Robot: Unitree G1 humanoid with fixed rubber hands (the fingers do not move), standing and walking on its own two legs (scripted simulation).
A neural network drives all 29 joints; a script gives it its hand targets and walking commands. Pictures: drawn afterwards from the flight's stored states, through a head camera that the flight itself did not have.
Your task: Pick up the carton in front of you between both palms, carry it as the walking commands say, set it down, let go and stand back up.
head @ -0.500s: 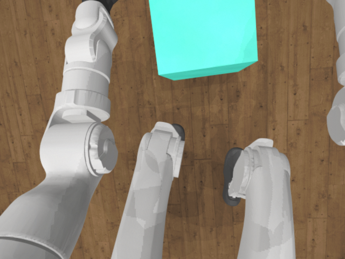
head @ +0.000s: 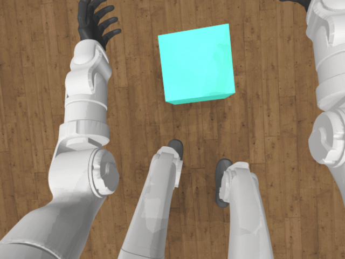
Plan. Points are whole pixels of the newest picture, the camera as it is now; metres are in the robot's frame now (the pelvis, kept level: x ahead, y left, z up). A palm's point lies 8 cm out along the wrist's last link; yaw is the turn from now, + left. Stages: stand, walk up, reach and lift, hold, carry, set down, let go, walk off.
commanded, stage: set down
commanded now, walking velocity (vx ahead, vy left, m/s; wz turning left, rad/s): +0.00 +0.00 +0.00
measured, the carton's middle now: (196, 71) +0.52 +0.07 -0.47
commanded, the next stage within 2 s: let go in 0.06 s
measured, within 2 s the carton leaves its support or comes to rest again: neither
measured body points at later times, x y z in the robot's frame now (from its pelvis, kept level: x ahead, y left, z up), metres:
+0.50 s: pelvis +0.04 +0.02 +0.12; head +0.28 +0.02 +0.50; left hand +0.40 +0.26 +0.01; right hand +0.46 -0.16 +0.01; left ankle +0.10 +0.12 -0.56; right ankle +0.06 -0.11 -0.56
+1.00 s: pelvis +0.10 +0.00 +0.18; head +0.16 -0.01 +0.63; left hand +0.26 +0.24 +0.11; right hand +0.31 -0.22 +0.09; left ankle +0.10 +0.12 -0.56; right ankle +0.06 -0.11 -0.56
